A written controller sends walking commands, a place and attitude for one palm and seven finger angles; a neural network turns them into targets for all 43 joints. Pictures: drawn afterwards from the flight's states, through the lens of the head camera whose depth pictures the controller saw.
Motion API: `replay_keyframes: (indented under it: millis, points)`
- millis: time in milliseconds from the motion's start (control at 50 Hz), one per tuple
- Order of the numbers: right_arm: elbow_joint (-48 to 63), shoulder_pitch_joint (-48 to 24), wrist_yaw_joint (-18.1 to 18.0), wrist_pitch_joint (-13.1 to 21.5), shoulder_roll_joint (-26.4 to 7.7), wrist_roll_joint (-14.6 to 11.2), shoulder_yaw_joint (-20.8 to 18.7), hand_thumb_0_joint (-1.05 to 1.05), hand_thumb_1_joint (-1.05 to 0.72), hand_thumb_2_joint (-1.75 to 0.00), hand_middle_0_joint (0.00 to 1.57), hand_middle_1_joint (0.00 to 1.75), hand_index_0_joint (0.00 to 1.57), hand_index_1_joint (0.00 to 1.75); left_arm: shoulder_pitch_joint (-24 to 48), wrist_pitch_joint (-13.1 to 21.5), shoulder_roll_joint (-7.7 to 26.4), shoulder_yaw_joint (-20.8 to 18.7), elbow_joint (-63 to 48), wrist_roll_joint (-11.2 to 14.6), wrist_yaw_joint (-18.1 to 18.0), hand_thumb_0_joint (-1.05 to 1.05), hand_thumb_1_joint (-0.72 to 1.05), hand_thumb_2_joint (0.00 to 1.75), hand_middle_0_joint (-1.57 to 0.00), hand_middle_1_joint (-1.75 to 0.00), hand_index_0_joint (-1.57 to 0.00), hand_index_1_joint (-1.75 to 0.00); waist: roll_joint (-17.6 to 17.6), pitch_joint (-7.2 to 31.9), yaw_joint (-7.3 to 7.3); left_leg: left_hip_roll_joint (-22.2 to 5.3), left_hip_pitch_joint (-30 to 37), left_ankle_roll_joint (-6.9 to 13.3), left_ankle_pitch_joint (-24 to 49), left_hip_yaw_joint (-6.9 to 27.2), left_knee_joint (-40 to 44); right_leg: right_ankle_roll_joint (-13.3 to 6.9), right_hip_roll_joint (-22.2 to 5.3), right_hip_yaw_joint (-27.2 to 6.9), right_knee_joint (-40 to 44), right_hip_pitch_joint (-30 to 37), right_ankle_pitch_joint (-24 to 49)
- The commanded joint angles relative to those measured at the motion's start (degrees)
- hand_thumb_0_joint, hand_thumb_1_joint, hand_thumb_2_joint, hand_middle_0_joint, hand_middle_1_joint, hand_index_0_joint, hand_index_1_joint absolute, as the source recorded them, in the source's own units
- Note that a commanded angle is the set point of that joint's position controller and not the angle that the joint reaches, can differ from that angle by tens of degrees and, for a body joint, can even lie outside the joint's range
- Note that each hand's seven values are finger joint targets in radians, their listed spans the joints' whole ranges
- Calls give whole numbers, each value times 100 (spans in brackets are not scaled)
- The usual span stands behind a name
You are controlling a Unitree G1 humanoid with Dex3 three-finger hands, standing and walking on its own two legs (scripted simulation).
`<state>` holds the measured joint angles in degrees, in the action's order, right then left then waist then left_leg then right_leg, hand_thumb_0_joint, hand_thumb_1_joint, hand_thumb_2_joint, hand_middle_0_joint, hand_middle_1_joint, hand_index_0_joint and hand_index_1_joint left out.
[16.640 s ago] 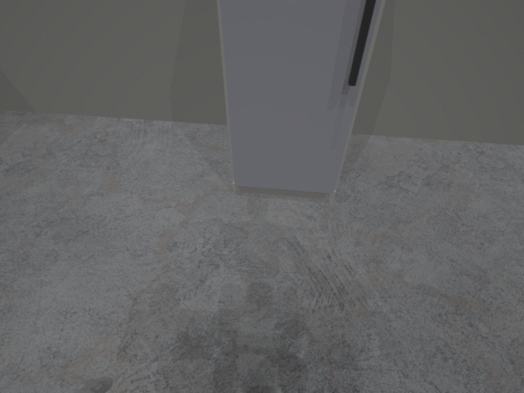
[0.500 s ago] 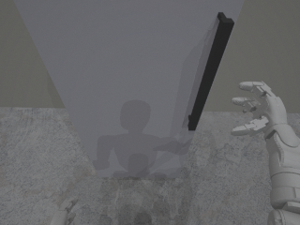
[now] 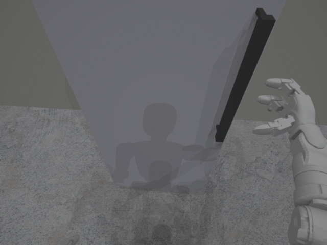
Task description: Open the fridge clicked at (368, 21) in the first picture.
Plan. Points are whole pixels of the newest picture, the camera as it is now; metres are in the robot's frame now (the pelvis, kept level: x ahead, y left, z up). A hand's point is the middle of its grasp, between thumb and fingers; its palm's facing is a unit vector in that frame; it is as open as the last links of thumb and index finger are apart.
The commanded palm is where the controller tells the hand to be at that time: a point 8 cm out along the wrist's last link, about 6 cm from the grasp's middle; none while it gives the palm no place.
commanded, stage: move the hooked fingers beside the handle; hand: right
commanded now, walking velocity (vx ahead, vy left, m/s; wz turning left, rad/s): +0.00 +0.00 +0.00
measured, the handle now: (234, 90) +0.48 -0.11 +0.13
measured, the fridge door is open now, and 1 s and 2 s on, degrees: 0 0 0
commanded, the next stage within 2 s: feel for the door with the fingertips in 0.64 s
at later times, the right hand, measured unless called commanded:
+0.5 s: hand (270, 112) +0.42 -0.19 +0.13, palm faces -0.04 +1.00 +0.01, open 13.9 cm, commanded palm +0.39 -0.24 +0.13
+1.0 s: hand (252, 110) +0.42 -0.15 +0.13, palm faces -0.06 +1.00 +0.01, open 13.9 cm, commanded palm +0.40 -0.20 +0.13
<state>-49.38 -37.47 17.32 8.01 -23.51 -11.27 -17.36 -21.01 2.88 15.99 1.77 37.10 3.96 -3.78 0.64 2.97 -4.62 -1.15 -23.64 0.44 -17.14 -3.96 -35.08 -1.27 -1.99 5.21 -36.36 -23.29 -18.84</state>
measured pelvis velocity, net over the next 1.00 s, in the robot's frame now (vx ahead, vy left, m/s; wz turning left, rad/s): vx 0.00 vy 0.00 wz -0.01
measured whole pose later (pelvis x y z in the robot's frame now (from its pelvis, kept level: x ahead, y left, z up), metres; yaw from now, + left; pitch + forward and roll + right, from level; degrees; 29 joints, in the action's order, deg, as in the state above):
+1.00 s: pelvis +0.00 +0.00 +0.00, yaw -1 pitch +5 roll +0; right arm -44.8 -37.0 11.4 7.0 -17.1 -10.7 -11.3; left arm -19.5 2.6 15.2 1.6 37.2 4.1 -3.1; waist 0.9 2.8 -3.5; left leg -1.5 -23.1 0.5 -17.2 -4.3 -35.5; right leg -1.3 -1.6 4.7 -36.5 -22.8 -18.6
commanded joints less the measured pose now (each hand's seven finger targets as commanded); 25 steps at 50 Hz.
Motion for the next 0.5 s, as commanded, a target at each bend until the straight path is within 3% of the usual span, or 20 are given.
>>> replay_keyframes:
  millis: [0,40,80,160,200,220,260,280,320,360,380,440,480]
  points:
    - [1516,-2352,27,401,-1339,-150,-208,0,50,-30,30,120,30,120,70,210,845,-334,-768,-8,-61,0,90,90,-20,-30,-20,-30,252,1735,100,48,626,137,1721,259,345,-70,59,-490,414,802,1475]
    - [1668,-2368,18,454,-1473,-210,-327,0,50,-30,30,120,30,120,16,198,861,-359,-749,-20,-85,0,90,90,-20,-30,-20,-30,13,1876,87,55,776,131,1848,252,347,-90,32,-489,372,851,1645]
    - [2101,-2437,35,506,-1287,-215,-181,0,50,-30,30,120,30,120,84,233,806,-354,-782,-12,-78,0,90,90,-20,-30,-20,-30,425,2152,114,70,780,139,1968,262,316,-60,42,-523,385,1173,1846]
    - [1831,-2166,-21,322,-1186,-233,-170,0,50,-30,30,120,30,120,87,236,823,-343,-695,1,-88,0,90,90,-20,-30,-20,-30,82,1663,60,90,624,119,1828,208,407,-75,23,-519,440,1022,1685]
    - [1698,-2188,-34,217,-1131,-205,-82,0,50,-30,30,120,30,120,133,218,829,-332,-699,16,-94,0,90,90,-20,-30,-20,-30,118,1454,53,74,491,127,1587,193,430,-57,30,-538,489,892,1437]
    - [1688,-2226,-38,185,-964,-192,61,0,50,-30,30,120,30,120,149,224,814,-323,-714,15,-87,0,90,90,-20,-30,-20,-30,156,1480,40,66,459,130,1563,188,420,-57,37,-544,488,912,1429]
    - [1710,-2289,-92,188,-1178,-161,-107,0,50,-30,30,120,30,120,128,204,835,-327,-717,6,-88,0,90,90,-20,-30,-20,-30,47,1548,53,65,528,134,1630,194,400,-65,32,-551,460,928,1503]
    - [1852,-2351,-91,211,-956,-171,80,0,50,-30,30,120,30,120,176,211,794,-322,-756,10,-77,0,90,90,-20,-30,-20,-30,203,1668,48,61,505,134,1647,197,388,-56,44,-552,447,1032,1560]
    - [1966,-2426,-135,260,-956,-188,54,0,50,-30,30,120,30,120,212,239,783,-317,-760,-2,-72,0,90,90,-20,-30,-20,-30,336,1769,79,63,442,150,1629,187,356,-25,28,-616,421,1196,1647]
    - [1793,-2409,-180,265,-1092,-180,-53,0,50,-30,30,120,30,120,179,206,810,-303,-738,-8,-75,0,90,90,-20,-30,-20,-30,-21,1669,57,68,536,136,1673,186,360,-49,20,-602,421,1025,1610]
    - [1744,-2452,-180,253,-958,-174,63,0,50,-30,30,120,30,120,228,205,790,-293,-748,3,-71,0,90,90,-20,-30,-20,-30,97,1614,43,62,467,132,1593,193,368,-44,33,-584,433,992,1498]
    - [1596,-2321,-216,268,-1215,-128,-145,0,50,-30,30,120,30,120,194,186,825,-305,-753,-16,-75,0,90,90,-20,-30,-20,-30,-50,1715,123,44,601,139,1606,213,355,-59,31,-575,407,923,1507]
    - [1773,-2418,-189,288,-1002,-110,46,0,50,-30,30,120,30,120,253,189,774,-287,-799,-4,-52,0,90,90,-20,-30,-20,-30,237,1754,93,42,544,145,1710,205,322,-30,45,-579,409,1051,1627]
